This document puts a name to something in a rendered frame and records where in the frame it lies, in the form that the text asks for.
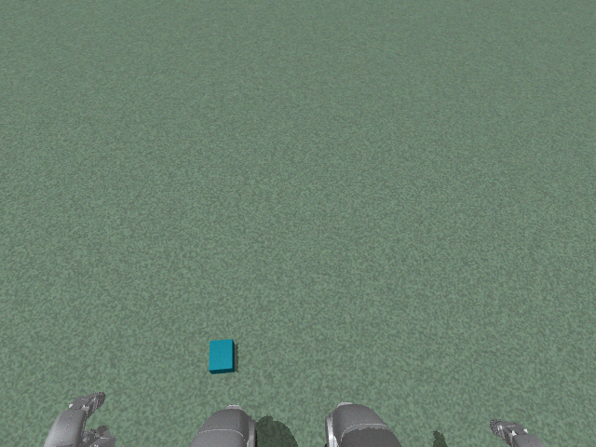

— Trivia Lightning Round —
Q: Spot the right robot hand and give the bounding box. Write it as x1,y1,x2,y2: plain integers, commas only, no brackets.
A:
490,419,545,447

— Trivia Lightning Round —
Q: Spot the small box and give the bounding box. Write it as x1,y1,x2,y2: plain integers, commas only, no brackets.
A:
209,339,235,374

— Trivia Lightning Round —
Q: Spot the left robot hand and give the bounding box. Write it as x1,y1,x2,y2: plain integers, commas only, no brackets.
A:
44,392,116,447

